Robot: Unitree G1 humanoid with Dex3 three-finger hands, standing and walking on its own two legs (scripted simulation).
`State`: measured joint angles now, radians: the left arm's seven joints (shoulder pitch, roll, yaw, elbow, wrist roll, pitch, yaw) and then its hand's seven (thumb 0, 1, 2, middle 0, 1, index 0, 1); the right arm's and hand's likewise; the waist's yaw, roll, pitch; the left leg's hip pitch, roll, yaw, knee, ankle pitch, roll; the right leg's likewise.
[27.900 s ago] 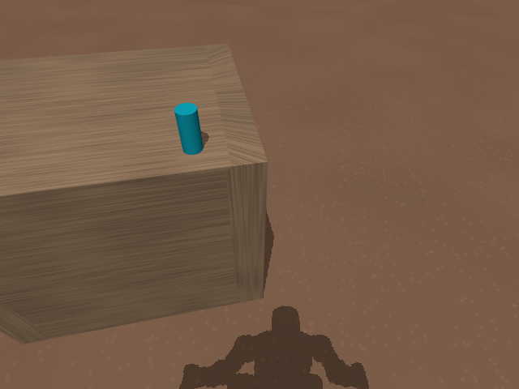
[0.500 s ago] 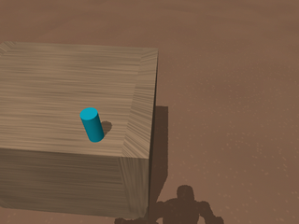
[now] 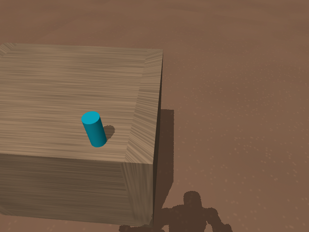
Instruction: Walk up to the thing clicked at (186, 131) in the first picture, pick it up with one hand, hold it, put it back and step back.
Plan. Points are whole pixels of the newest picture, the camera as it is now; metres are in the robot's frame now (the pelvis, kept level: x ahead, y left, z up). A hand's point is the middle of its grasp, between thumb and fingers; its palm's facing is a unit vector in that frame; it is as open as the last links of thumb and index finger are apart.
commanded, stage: stand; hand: left
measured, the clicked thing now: (95, 130) +0.43 +0.19 +0.02
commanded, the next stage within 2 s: step back in 0.46 s
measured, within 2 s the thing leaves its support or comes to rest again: neither
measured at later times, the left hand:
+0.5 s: hand out of the picture +0.07 +0.25 -0.16, palm faces -0.01 -0.94 -0.34, open 7.4 cm
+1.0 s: hand out of the picture +0.05 +0.31 -0.19, palm faces -0.05 -0.93 -0.35, open 7.4 cm
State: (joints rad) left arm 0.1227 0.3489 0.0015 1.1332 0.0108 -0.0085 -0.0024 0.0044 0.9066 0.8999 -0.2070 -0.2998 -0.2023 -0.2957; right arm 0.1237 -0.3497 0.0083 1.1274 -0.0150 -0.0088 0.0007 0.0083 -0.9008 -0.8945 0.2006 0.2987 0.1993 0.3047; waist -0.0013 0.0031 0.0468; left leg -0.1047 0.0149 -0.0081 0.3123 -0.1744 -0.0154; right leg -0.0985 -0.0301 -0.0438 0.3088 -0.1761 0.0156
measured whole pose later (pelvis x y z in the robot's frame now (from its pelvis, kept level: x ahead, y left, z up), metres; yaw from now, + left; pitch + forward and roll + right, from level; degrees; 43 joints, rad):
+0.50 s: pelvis +0.00 +0.00 +0.00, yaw +0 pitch -2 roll +0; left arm 0.11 0.35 0.02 1.11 0.00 -0.01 0.00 0.00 0.91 0.90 -0.21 -0.30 -0.20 -0.30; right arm 0.11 -0.36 0.00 1.11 -0.01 0.00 0.01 0.01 -0.90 -0.89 0.20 0.30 0.20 0.30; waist 0.00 0.00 0.06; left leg -0.13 0.02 -0.01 0.35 -0.19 -0.02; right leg -0.12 -0.02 -0.05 0.33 -0.19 0.01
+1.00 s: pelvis -0.08 +0.05 -0.02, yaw -1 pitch -1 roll -1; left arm 0.06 0.41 0.07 0.89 0.01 0.07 0.03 0.00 0.91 0.90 -0.21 -0.30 -0.20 -0.29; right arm 0.17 -0.34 -0.05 0.93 -0.03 0.04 -0.01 0.01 -0.90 -0.89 0.20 0.30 0.20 0.31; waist -0.02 -0.06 0.20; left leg -0.29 0.00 0.00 0.61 -0.30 0.04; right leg -0.49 0.12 0.16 1.18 -0.51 0.00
